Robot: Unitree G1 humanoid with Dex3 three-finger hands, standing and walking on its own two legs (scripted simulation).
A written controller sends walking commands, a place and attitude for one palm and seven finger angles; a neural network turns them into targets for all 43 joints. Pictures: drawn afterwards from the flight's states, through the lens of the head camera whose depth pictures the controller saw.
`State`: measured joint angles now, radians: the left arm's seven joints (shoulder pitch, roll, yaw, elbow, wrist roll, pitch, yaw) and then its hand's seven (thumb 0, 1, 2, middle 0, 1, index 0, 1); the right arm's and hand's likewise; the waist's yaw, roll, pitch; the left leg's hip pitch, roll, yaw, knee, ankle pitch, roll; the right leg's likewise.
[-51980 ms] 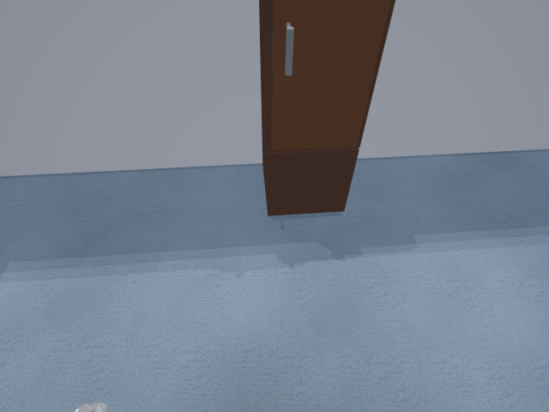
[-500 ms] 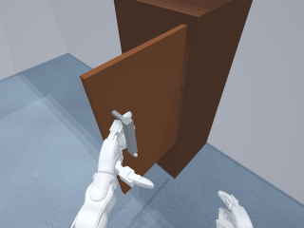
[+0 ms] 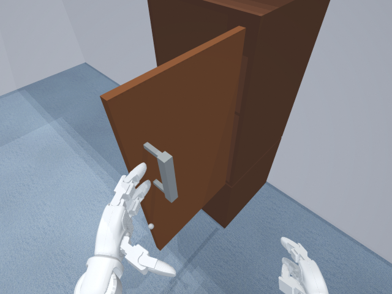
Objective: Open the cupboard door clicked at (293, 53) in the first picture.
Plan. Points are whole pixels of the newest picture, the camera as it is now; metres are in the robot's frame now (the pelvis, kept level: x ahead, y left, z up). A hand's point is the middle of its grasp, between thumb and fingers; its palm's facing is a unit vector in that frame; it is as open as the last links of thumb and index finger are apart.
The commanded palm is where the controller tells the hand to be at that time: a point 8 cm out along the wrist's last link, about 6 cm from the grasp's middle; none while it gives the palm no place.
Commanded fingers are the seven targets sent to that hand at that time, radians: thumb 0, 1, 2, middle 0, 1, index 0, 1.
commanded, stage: slide the hand sideways off the handle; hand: left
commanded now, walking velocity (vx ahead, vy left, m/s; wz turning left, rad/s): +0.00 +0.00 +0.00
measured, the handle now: (161, 173) +0.33 +0.10 +0.09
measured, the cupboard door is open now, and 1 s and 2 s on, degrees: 91 91 91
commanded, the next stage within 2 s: draw the hand back to the body in 0.38 s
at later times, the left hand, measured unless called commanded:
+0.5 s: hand (127, 246) +0.19 +0.13 +0.09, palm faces +0.01 -1.00 -0.04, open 16.3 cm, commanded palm +0.16 +0.19 +0.10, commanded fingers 0.00 -0.50 0.30 -0.15 -0.30 -0.15 -0.30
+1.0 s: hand (91, 233) +0.19 +0.18 +0.13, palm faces +0.04 -0.99 -0.09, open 16.1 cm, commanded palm +0.16 +0.24 +0.14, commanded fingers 0.00 -0.25 0.41 -0.16 -0.30 -0.16 -0.30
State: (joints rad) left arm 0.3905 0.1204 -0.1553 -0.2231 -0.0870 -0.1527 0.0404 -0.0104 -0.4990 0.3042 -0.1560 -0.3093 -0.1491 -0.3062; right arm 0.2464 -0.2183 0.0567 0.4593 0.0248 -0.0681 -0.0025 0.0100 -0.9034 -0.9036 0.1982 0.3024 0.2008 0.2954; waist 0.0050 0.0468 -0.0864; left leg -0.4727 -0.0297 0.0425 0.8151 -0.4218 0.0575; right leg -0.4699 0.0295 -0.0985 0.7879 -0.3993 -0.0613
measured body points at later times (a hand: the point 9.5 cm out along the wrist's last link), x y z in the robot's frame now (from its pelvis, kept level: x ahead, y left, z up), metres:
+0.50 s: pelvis +0.01 -0.01 -0.01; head +0.02 -0.03 +0.44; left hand +0.18 +0.18 +0.09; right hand +0.19 -0.24 -0.07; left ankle +0.00 +0.08 -0.70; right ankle +0.01 -0.08 -0.71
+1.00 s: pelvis +0.02 +0.00 +0.01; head +0.00 -0.02 +0.46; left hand +0.18 +0.23 +0.13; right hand +0.21 -0.22 -0.05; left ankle +0.00 +0.08 -0.71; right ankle +0.01 -0.08 -0.71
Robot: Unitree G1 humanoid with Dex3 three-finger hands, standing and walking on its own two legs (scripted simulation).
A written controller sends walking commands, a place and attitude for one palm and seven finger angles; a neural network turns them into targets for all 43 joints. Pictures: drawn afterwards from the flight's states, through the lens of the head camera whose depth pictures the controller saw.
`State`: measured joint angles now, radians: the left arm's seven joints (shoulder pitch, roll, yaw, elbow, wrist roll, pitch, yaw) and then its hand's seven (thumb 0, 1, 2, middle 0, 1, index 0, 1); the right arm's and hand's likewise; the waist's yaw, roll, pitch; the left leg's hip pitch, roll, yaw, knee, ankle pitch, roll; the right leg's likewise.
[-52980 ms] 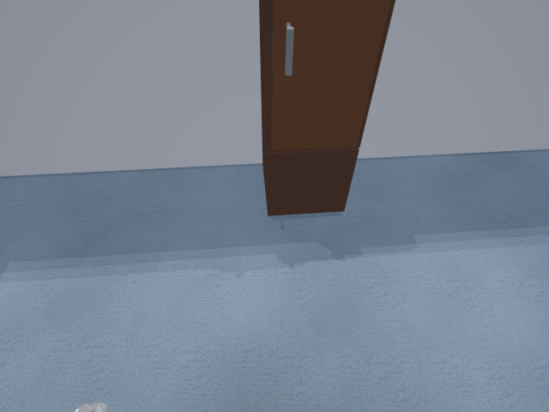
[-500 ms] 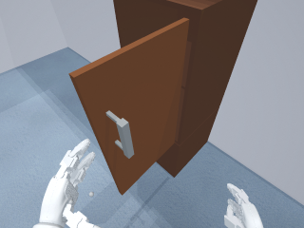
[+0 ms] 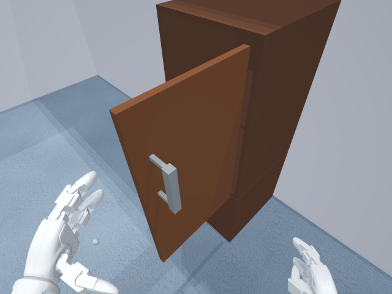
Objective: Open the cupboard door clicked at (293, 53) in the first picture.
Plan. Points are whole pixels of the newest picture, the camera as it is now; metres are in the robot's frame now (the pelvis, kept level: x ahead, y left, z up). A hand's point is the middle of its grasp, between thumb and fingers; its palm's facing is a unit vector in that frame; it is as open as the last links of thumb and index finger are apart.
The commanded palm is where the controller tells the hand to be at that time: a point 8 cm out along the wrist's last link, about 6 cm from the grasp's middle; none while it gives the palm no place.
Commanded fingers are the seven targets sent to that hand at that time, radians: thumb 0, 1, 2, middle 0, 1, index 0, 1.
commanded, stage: draw the hand back to the body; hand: left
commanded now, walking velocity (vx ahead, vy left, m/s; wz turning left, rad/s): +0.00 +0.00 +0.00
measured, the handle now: (165, 184) +0.32 +0.09 +0.08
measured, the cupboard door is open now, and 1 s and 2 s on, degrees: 91 91 91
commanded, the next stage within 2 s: step back with the hand held close in 1.06 s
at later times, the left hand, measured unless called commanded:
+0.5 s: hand (48, 213) +0.20 +0.25 +0.16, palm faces +0.34 -0.86 -0.39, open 11.3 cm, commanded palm +0.16 +0.30 +0.18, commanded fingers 0.00 0.62 0.78 -0.19 -0.30 -0.19 -0.30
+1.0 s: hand (26, 209) +0.20 +0.27 +0.17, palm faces +0.40 -0.83 -0.38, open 7.5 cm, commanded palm +0.15 +0.31 +0.19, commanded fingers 0.00 0.90 0.90 -0.20 -0.30 -0.20 -0.30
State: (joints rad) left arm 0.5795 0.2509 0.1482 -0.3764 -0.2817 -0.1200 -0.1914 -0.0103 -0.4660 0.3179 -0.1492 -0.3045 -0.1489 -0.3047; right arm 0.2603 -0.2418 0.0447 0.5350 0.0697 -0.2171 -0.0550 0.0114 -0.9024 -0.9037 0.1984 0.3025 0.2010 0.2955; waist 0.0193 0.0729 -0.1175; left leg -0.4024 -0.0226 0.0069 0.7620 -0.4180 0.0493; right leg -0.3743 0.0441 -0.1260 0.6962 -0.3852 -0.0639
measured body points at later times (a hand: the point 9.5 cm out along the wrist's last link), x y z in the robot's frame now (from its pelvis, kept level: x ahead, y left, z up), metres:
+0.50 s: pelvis +0.01 +0.02 +0.03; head -0.01 -0.01 +0.48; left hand +0.18 +0.29 +0.18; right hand +0.19 -0.20 -0.06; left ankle -0.01 +0.09 -0.71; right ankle -0.01 -0.08 -0.71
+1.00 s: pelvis +0.00 +0.02 +0.03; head -0.02 +0.00 +0.48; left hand +0.17 +0.31 +0.19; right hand +0.18 -0.21 -0.05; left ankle -0.01 +0.09 -0.71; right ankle -0.01 -0.08 -0.71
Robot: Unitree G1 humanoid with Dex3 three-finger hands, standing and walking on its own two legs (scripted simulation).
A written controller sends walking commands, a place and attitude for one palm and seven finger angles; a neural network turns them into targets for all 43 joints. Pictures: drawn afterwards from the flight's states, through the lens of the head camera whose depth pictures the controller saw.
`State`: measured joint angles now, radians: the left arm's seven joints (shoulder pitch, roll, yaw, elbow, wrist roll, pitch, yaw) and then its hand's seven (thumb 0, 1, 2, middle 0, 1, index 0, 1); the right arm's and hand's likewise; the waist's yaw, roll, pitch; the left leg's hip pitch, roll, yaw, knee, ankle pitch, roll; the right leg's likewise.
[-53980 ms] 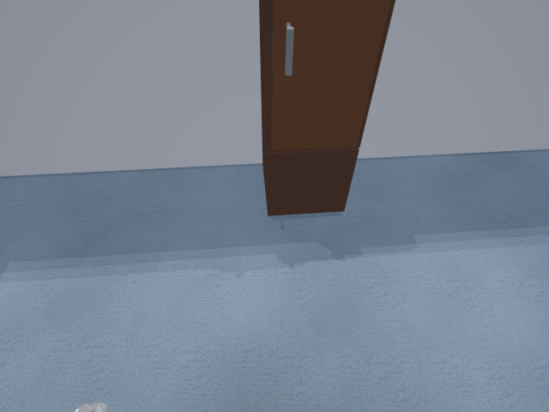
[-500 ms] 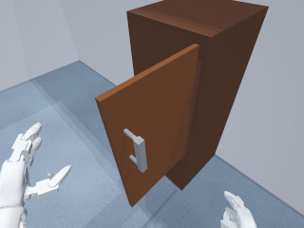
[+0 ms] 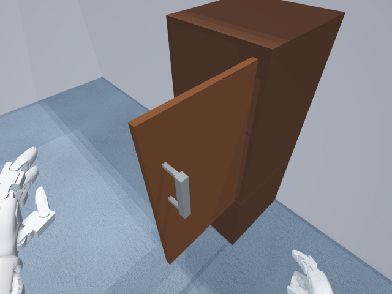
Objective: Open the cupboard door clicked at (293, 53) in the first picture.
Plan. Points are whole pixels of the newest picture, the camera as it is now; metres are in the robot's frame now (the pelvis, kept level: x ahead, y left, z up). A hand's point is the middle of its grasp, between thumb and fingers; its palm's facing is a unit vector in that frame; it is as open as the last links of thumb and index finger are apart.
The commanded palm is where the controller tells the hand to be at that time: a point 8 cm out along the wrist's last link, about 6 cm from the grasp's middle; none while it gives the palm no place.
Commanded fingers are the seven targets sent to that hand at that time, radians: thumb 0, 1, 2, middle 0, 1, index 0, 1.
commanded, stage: draw the hand back to the body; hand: left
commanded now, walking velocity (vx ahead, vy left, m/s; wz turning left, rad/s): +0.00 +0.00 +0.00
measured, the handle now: (176, 191) +0.31 +0.09 +0.05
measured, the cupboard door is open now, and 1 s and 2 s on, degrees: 91 91 91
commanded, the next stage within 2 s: step back with the hand held close in 0.06 s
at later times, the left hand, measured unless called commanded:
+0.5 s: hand (55, 217) +0.18 +0.25 +0.14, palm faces +0.32 -0.81 -0.50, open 7.4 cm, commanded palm +0.13 +0.30 +0.17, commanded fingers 0.00 0.90 0.90 -0.20 -0.30 -0.20 -0.30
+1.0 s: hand (14, 248) +0.13 +0.28 +0.15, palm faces +0.39 -0.78 -0.48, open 7.4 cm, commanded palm +0.07 +0.32 +0.17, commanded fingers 0.00 0.90 0.90 -0.20 -0.30 -0.20 -0.30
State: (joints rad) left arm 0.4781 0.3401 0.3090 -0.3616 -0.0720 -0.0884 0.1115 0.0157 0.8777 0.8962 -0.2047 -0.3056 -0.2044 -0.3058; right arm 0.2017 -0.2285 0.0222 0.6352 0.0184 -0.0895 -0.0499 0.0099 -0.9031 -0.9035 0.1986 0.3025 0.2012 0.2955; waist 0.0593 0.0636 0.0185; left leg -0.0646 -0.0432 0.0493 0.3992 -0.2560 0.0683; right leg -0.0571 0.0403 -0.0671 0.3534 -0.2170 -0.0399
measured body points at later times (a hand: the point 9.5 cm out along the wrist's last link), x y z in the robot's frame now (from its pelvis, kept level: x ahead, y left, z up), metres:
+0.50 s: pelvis -0.02 +0.01 +0.00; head -0.01 -0.01 +0.45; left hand +0.16 +0.29 +0.17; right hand +0.15 -0.25 -0.09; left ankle -0.02 +0.07 -0.74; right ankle -0.01 -0.09 -0.74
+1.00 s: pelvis -0.07 +0.02 -0.02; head -0.05 +0.04 +0.43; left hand +0.10 +0.32 +0.18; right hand +0.08 -0.23 -0.09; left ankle -0.02 +0.07 -0.74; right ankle -0.03 -0.10 -0.74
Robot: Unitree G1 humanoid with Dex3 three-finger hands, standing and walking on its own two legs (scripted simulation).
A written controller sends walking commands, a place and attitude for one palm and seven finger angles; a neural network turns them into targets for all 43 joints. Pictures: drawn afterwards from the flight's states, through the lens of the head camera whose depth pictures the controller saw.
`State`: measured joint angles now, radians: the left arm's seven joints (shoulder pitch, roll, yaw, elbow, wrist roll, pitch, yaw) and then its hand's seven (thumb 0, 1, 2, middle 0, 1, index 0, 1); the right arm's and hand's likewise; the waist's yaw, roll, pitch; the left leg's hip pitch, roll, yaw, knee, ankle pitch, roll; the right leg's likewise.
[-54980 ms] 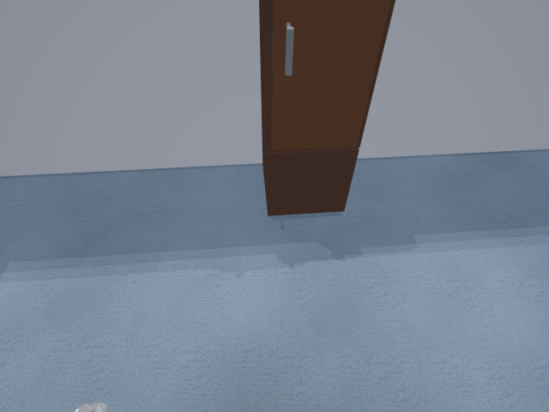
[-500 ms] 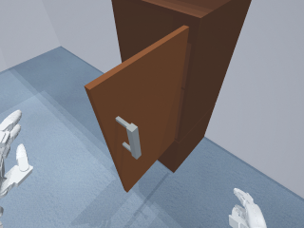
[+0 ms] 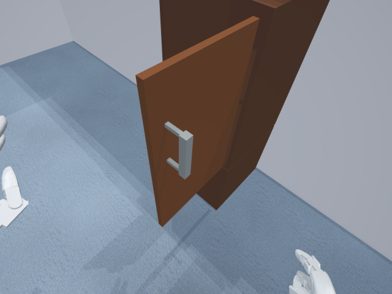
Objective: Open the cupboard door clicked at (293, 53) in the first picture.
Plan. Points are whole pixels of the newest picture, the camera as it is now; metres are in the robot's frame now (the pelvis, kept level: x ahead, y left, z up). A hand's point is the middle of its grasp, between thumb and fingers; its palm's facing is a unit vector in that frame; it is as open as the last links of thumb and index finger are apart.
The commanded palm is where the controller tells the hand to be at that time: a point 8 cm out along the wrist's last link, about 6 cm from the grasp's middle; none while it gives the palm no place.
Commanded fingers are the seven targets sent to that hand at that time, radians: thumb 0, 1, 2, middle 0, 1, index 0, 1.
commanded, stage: step back with the hand held close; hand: left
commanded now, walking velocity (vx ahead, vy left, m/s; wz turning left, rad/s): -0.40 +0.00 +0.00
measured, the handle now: (178, 151) +0.39 +0.07 +0.07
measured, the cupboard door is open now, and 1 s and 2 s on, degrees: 91 91 91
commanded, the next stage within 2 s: stop stepping back and stand still in 0.40 s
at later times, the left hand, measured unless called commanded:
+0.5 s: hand out of the picture +0.09 +0.19 +0.18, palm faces +0.24 -0.80 -0.56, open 7.4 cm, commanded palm +0.04 +0.24 +0.19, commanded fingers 0.00 0.90 0.90 -0.20 -0.30 -0.20 -0.30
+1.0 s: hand out of the picture -0.03 +0.23 +0.18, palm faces +0.43 -0.78 -0.45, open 7.4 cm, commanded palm -0.08 +0.26 +0.19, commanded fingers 0.00 0.90 0.90 -0.20 -0.30 -0.20 -0.30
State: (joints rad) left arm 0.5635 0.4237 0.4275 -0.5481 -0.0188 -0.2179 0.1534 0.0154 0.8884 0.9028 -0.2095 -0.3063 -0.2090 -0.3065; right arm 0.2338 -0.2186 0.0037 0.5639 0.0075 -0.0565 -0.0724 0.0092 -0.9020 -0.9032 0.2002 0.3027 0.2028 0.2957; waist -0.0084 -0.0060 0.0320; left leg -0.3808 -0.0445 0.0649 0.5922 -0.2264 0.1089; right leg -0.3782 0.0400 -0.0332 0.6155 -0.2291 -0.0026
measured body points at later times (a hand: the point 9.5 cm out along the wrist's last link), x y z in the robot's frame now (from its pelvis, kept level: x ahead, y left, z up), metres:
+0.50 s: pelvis -0.12 -0.05 +0.01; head -0.07 -0.03 +0.46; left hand +0.07 +0.23 +0.21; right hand +0.07 -0.28 -0.07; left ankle -0.02 +0.05 -0.69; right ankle -0.20 -0.13 -0.73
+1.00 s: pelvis -0.22 -0.03 +0.01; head -0.24 -0.02 +0.46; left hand -0.06 +0.27 +0.20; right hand -0.09 -0.27 -0.08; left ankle -0.19 +0.06 -0.69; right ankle -0.20 -0.13 -0.73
